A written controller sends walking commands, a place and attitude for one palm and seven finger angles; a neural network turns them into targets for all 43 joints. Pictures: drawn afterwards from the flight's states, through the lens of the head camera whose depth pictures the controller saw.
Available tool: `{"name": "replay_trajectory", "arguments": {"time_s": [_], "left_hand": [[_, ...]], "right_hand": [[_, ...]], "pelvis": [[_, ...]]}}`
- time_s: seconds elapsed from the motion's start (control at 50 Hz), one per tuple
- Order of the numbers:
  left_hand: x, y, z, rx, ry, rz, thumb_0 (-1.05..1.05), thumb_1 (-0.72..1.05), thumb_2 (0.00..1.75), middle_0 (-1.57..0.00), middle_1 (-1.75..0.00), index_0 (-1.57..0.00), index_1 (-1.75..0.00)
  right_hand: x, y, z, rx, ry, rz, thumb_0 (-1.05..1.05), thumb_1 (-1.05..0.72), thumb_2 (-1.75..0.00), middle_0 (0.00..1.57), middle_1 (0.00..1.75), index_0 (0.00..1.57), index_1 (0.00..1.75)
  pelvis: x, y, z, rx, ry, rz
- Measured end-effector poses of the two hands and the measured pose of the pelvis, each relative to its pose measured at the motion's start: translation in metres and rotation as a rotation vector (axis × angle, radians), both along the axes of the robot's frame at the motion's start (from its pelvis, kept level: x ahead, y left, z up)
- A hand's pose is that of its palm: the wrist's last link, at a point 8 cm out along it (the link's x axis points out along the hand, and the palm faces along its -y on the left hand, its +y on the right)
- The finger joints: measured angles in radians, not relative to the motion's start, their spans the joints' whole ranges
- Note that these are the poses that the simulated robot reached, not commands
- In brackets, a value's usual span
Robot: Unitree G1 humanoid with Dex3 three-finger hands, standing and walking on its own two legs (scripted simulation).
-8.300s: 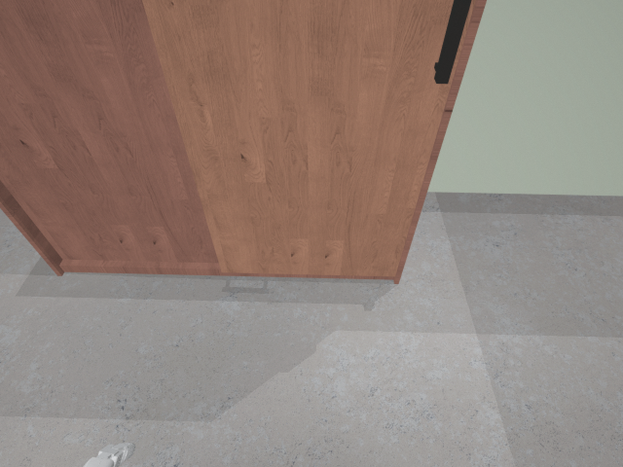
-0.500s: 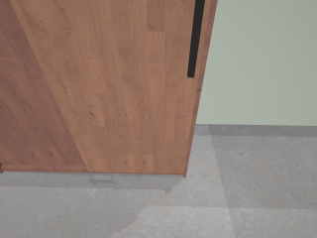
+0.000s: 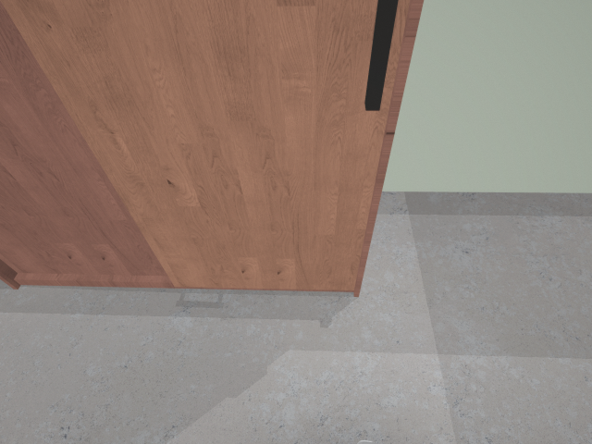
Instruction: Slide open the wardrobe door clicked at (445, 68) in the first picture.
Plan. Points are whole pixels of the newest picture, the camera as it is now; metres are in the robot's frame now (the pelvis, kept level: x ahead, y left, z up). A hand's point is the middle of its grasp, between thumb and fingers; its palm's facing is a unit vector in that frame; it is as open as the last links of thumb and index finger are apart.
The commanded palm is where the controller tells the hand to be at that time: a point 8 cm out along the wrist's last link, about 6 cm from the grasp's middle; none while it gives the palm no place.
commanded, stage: come to a stop and stand still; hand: right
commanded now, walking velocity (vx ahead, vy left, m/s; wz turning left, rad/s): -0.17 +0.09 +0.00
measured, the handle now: (383, 13) +0.68 -0.12 +0.24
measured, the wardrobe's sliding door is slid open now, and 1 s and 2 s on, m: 0.00 0.00 0.00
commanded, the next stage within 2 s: look again from close up in 0.64 s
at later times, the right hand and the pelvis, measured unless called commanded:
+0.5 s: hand out of the picture +0.01 -0.17 -0.17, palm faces +0.03 +0.98 -0.18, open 7.4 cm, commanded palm none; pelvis -0.01 +0.01 +0.00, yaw +0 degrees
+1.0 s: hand out of the picture -0.02 -0.16 -0.17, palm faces +0.03 +0.99 -0.16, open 7.4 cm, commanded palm none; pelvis -0.01 +0.00 +0.01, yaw +1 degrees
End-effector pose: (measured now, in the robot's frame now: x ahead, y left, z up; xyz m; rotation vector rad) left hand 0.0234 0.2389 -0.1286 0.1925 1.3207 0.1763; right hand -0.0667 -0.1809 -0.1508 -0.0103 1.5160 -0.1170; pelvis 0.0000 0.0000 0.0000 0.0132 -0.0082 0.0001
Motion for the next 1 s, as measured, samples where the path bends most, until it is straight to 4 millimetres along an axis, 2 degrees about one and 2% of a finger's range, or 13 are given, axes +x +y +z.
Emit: {"name": "replay_trajectory", "arguments": {"time_s": [0.06, 0.12, 0.18, 0.24, 0.3, 0.4, 0.5, 0.6, 0.68, 0.76, 0.88, 1.0], "left_hand": [[0.031, -0.015, -0.006, 0.006, -0.072, -0.009, 0.01, 0.91, 0.90, -0.19, -0.30, -0.19, -0.30], [0.052, -0.032, -0.007, -0.017, -0.121, -0.024, 0.01, 0.91, 0.90, -0.19, -0.30, -0.19, -0.30], [0.063, -0.043, -0.009, -0.052, -0.156, -0.031, 0.01, 0.91, 0.90, -0.19, -0.30, -0.19, -0.30], [0.066, -0.045, -0.013, -0.082, -0.178, -0.034, 0.00, 0.91, 0.90, -0.20, -0.30, -0.20, -0.30], [0.059, -0.037, -0.018, -0.100, -0.181, -0.029, 0.00, 0.91, 0.90, -0.20, -0.30, -0.20, -0.30], [0.035, -0.013, -0.014, -0.089, -0.134, 0.005, 0.00, 0.92, 0.90, -0.20, -0.30, -0.20, -0.30], [0.000, 0.005, -0.007, -0.030, -0.054, 0.021, 0.00, 0.92, 0.90, -0.20, -0.30, -0.20, -0.30], [-0.038, 0.002, -0.001, -0.007, 0.069, 0.022, 0.01, 0.92, 0.90, -0.19, -0.30, -0.19, -0.30], [-0.058, -0.008, -0.004, -0.029, 0.126, 0.033, 0.01, 0.91, 0.90, -0.19, -0.30, -0.19, -0.30], [-0.065, -0.023, -0.008, -0.067, 0.142, 0.042, 0.01, 0.91, 0.90, -0.19, -0.30, -0.19, -0.30], [-0.060, -0.040, -0.012, -0.111, 0.122, 0.042, 0.01, 0.91, 0.90, -0.19, -0.30, -0.19, -0.30], [-0.057, -0.039, -0.013, -0.107, 0.115, 0.037, 0.02, 0.92, 0.90, -0.20, -0.30, -0.20, -0.30]], "right_hand": [[0.012, -0.015, -0.014, -0.012, 0.013, 0.008, 0.01, -0.90, -0.90, 0.21, 0.30, 0.20, 0.30], [0.031, -0.031, -0.015, -0.048, -0.014, 0.027, 0.01, -0.91, -0.90, 0.20, 0.30, 0.20, 0.30], [0.053, -0.046, -0.007, -0.091, -0.069, 0.047, 0.01, -0.91, -0.90, 0.20, 0.30, 0.20, 0.30], [0.070, -0.057, 0.002, -0.136, -0.136, 0.064, 0.00, -0.91, -0.90, 0.20, 0.30, 0.20, 0.30], [0.078, -0.062, 0.009, -0.178, -0.197, 0.072, 0.00, -0.91, -0.90, 0.20, 0.30, 0.20, 0.30], [0.072, -0.052, 0.017, -0.184, -0.224, 0.066, 0.00, -0.91, -0.90, 0.20, 0.30, 0.20, 0.30], [0.072, -0.035, 0.008, -0.115, -0.215, 0.065, 0.00, -0.91, -0.90, 0.20, 0.30, 0.20, 0.30], [0.069, -0.033, 0.005, -0.094, -0.181, 0.052, 0.01, -0.94, -0.90, 0.20, 0.30, 0.20, 0.30], [0.064, -0.034, 0.008, -0.092, -0.152, 0.059, 0.01, -0.93, -0.90, 0.20, 0.30, 0.20, 0.30], [0.059, -0.034, 0.011, -0.094, -0.130, 0.066, 0.01, -0.92, -0.90, 0.20, 0.30, 0.20, 0.30], [0.053, -0.032, 0.013, -0.094, -0.111, 0.064, 0.01, -0.91, -0.90, 0.20, 0.30, 0.20, 0.30], [0.046, -0.027, 0.012, -0.086, -0.101, 0.050, 0.01, -0.91, -0.90, 0.20, 0.30, 0.20, 0.30]], "pelvis": [[0.007, -0.008, -0.010, -0.016, -0.006, 0.010], [0.005, -0.011, -0.009, -0.035, -0.011, 0.029], [-0.002, -0.013, -0.007, -0.030, -0.008, 0.028], [-0.012, -0.010, -0.006, -0.026, -0.005, 0.029], [-0.019, -0.003, -0.009, -0.030, -0.005, 0.030], [-0.019, 0.007, -0.003, -0.018, -0.005, 0.015], [-0.009, 0.008, -0.001, 0.006, 0.016, 0.008], [-0.007, 0.008, 0.004, -0.011, 0.010, 0.007], [-0.007, 0.006, 0.006, -0.012, 0.001, 0.008], [-0.007, 0.003, 0.008, -0.014, -0.005, 0.010], [-0.008, 0.002, 0.008, -0.016, -0.007, 0.013], [-0.006, 0.001, 0.008, -0.018, -0.008, 0.013]]}}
